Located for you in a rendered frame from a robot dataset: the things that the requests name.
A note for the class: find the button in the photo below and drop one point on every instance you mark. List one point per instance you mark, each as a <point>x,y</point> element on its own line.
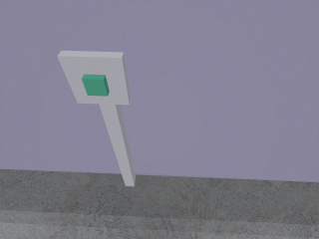
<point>96,85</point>

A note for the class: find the panel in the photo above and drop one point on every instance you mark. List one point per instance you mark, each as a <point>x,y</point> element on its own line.
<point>75,65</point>

